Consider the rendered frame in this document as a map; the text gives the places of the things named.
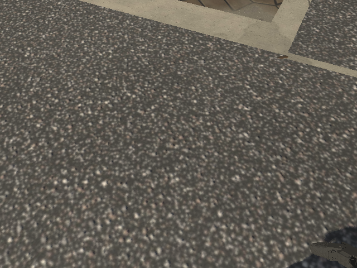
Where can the right robot hand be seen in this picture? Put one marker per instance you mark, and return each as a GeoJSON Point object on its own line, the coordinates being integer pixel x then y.
{"type": "Point", "coordinates": [344, 253]}

